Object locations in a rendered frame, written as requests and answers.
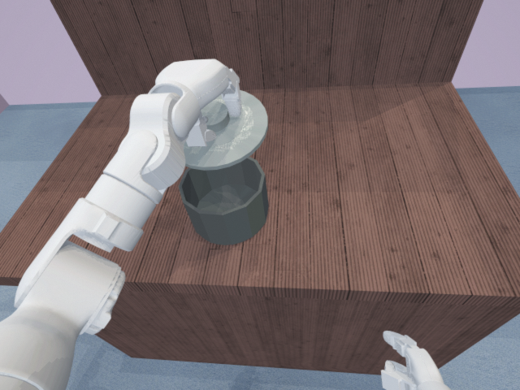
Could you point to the table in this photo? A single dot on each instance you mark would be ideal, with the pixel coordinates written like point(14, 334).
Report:
point(388, 210)

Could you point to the left robot upper arm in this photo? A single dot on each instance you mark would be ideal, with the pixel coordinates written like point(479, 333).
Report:
point(75, 294)

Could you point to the robot left forearm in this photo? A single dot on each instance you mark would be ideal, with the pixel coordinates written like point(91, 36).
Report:
point(149, 160)

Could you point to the robot right hand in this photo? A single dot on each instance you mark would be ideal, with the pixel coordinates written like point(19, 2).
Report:
point(419, 365)

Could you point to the robot left hand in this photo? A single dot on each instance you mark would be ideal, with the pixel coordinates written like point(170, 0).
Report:
point(207, 79)

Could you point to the knob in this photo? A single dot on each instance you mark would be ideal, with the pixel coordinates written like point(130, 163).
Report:
point(217, 114)

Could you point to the lid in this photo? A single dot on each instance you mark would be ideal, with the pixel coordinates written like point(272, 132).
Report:
point(241, 138)

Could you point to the pot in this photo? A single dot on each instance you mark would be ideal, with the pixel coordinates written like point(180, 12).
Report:
point(226, 206)

